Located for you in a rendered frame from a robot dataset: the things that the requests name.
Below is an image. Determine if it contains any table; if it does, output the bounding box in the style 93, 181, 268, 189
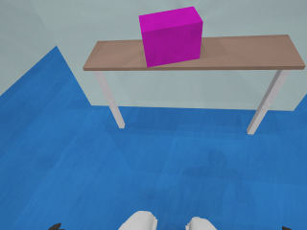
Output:
83, 34, 306, 135

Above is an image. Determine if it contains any robot thigh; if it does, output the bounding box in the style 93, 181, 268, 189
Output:
118, 211, 158, 230
185, 218, 217, 230

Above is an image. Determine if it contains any robot left thigh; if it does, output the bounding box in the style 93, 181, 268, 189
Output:
118, 211, 158, 230

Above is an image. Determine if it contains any robot right thigh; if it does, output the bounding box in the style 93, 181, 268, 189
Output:
185, 218, 217, 230

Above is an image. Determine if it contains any carton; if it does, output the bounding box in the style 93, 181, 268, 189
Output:
138, 6, 203, 67

